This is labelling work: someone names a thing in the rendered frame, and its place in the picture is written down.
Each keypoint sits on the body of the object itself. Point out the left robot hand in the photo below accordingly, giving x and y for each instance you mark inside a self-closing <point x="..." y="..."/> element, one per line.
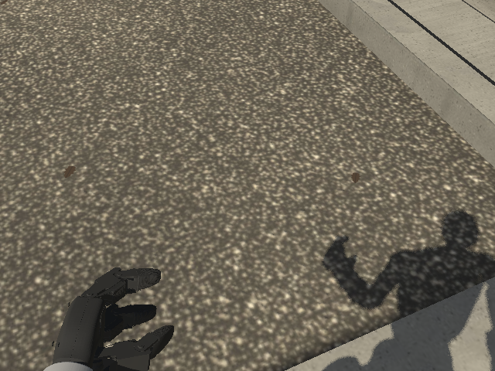
<point x="88" y="324"/>

